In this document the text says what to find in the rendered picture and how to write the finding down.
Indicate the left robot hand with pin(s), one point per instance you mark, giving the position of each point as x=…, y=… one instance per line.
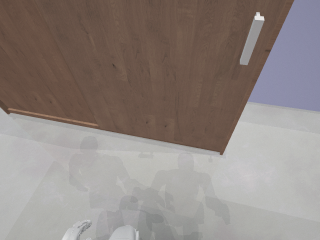
x=77, y=229

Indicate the robot left thigh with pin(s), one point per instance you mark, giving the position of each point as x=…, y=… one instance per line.
x=125, y=233

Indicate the wardrobe door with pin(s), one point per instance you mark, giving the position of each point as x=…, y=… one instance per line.
x=34, y=75
x=162, y=69

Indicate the handle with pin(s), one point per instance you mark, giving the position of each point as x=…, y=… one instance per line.
x=252, y=38

